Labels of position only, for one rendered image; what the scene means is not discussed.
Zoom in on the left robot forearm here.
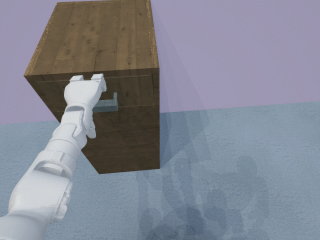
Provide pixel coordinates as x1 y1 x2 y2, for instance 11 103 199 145
8 103 93 213

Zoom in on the left robot hand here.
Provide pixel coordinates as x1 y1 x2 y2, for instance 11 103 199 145
64 73 107 139

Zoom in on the left robot upper arm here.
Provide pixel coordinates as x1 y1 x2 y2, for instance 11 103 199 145
0 169 74 240

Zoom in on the cabinet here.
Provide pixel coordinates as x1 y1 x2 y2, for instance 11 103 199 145
23 0 160 174

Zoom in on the handle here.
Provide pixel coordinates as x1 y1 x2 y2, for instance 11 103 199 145
92 92 119 113

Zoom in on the drawer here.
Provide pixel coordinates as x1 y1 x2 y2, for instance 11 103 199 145
38 74 153 111

